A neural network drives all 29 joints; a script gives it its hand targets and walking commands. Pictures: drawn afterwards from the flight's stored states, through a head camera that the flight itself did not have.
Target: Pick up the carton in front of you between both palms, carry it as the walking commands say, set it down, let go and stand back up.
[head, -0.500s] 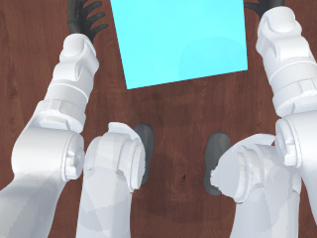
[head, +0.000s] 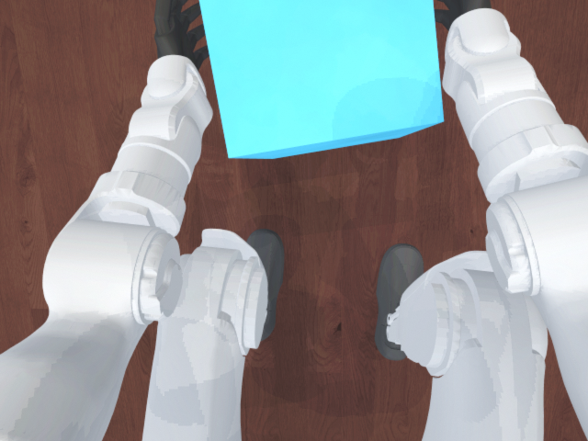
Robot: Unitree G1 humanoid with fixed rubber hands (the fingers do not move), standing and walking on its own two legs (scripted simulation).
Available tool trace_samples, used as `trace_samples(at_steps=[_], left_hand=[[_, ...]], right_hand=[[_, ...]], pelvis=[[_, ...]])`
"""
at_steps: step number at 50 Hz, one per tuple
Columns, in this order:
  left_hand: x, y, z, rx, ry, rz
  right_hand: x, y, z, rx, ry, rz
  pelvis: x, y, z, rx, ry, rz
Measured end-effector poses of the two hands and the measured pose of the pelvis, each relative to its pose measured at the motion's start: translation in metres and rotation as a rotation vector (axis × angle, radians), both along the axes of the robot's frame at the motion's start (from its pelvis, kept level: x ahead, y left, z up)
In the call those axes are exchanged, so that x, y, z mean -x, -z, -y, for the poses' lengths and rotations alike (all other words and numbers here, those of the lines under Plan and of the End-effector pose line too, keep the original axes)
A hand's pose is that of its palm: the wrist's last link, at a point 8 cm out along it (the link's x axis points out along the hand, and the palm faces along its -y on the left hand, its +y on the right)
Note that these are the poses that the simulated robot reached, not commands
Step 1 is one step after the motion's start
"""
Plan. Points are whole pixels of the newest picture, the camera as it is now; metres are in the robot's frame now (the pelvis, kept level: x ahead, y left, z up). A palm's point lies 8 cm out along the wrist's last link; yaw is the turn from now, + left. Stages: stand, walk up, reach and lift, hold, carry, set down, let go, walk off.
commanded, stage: reach and lift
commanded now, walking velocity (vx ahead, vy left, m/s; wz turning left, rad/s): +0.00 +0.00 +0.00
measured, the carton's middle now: (322, 66) +0.52 +0.02 -0.25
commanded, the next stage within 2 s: none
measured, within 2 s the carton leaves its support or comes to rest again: leaves its support in 0.16 s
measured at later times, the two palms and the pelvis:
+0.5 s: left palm (123, 36) +0.49 +0.15 -0.02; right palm out of the picture +0.51 -0.15 -0.02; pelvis +0.01 +0.00 +0.05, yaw -3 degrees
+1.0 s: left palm out of the picture +0.47 +0.15 +0.13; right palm out of the picture +0.47 -0.15 +0.12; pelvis +0.03 +0.00 +0.17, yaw -4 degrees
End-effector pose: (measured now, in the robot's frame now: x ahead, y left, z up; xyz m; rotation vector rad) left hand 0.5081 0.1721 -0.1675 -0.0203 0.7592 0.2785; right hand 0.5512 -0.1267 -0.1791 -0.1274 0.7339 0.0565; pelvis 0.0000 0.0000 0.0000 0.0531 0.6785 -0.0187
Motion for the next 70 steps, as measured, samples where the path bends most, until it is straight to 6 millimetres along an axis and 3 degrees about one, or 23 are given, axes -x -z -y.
trace_samples(at_steps=[10, 13, 17, 22, 27, 36, 44, 70], left_hand=[[-0.006, -0.012, 0.003, 0.008, 0.006, 0.015], [-0.003, -0.029, 0.007, 0.024, 0.002, 0.049], [0.005, -0.066, 0.014, 0.042, 0.006, 0.089], [0.014, -0.118, 0.022, 0.063, 0.013, 0.094], [0.024, -0.160, 0.020, 0.054, 0.018, 0.072], [0.030, -0.214, 0.013, 0.036, 0.030, 0.082], [0.034, -0.257, 0.021, 0.047, 0.054, 0.095], [0.066, -0.428, 0.029, 0.054, 0.114, 0.084]], right_hand=[[0.005, -0.008, 0.003, -0.006, 0.031, 0.008], [0.010, -0.027, 0.008, -0.019, 0.049, 0.037], [0.019, -0.070, 0.016, -0.033, 0.086, 0.072], [0.031, -0.129, 0.023, -0.050, 0.128, 0.070], [0.040, -0.172, 0.021, -0.051, 0.135, 0.047], [0.051, -0.222, 0.015, -0.058, 0.142, 0.057], [0.066, -0.263, 0.023, -0.070, 0.181, 0.069], [0.116, -0.434, 0.030, -0.075, 0.250, 0.060]], pelvis=[[-0.001, 0.011, 0.000, 0.002, 0.016, 0.020], [-0.002, 0.009, -0.002, 0.009, 0.024, 0.034], [-0.004, -0.003, -0.004, 0.015, 0.035, 0.035], [-0.005, -0.029, -0.005, 0.013, 0.046, 0.001], [-0.006, -0.059, -0.004, 0.009, 0.052, -0.035], [-0.011, -0.104, -0.003, 0.017, 0.037, -0.063], [-0.023, -0.140, -0.004, 0.028, 0.039, -0.041], [-0.072, -0.287, -0.001, 0.047, 0.043, 0.222]])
